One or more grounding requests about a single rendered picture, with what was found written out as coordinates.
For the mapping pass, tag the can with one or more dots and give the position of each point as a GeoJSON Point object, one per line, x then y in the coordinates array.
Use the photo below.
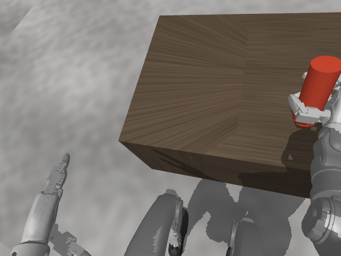
{"type": "Point", "coordinates": [319, 83]}

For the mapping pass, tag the left robot arm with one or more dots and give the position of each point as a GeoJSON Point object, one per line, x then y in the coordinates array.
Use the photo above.
{"type": "Point", "coordinates": [31, 249]}

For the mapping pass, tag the left robot hand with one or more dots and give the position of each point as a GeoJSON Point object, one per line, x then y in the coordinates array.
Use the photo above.
{"type": "Point", "coordinates": [40, 225]}

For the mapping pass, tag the right robot hand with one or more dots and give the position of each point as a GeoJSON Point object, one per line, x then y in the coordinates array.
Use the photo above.
{"type": "Point", "coordinates": [310, 115]}

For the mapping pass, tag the right robot arm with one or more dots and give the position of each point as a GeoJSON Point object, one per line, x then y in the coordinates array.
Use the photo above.
{"type": "Point", "coordinates": [322, 222]}

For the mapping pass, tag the left robot foot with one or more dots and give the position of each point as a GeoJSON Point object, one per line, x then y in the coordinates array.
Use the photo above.
{"type": "Point", "coordinates": [177, 251]}

